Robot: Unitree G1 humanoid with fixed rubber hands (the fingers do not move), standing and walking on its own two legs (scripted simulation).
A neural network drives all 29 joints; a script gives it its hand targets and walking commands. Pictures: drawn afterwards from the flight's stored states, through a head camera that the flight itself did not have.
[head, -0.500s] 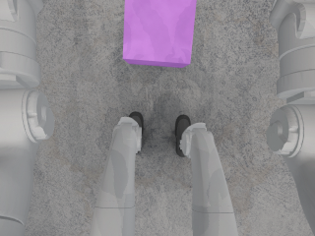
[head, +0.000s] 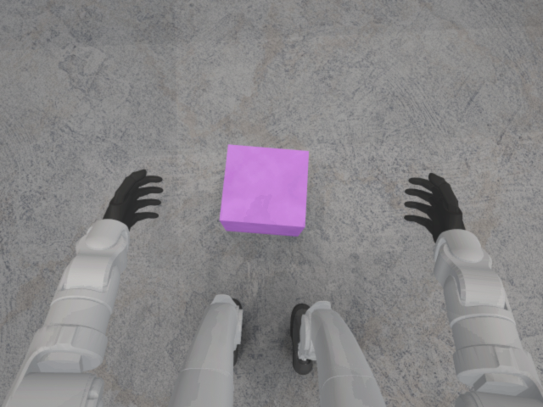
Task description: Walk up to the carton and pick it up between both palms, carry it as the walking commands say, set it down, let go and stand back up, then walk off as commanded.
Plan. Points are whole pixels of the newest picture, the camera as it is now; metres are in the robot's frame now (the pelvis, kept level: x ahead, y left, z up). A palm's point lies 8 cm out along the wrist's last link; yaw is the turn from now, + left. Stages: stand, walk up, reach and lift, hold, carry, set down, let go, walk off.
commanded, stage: let go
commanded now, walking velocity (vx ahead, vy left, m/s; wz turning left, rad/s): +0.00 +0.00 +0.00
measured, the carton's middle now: (265, 193) +0.54 +0.04 -0.61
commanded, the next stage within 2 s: stand in 0.86 s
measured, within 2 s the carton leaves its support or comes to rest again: neither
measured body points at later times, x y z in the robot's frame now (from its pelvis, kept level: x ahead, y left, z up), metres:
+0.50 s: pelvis +0.05 -0.01 +0.06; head +0.07 +0.00 +0.50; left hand +0.22 +0.24 -0.02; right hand +0.23 -0.24 -0.01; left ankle +0.07 +0.13 -0.67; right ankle +0.06 -0.10 -0.67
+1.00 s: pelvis +0.07 -0.01 +0.06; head +0.06 +0.00 +0.51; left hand +0.22 +0.25 -0.03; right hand +0.23 -0.27 -0.02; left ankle +0.07 +0.13 -0.67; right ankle +0.06 -0.10 -0.67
